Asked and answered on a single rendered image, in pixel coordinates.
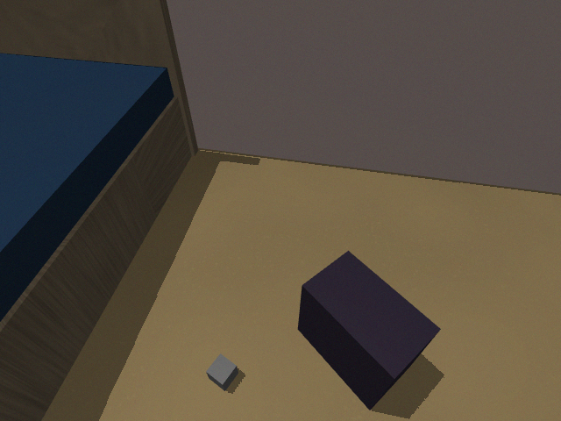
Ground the bed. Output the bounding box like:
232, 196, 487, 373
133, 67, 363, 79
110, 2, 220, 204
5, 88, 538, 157
0, 0, 198, 421

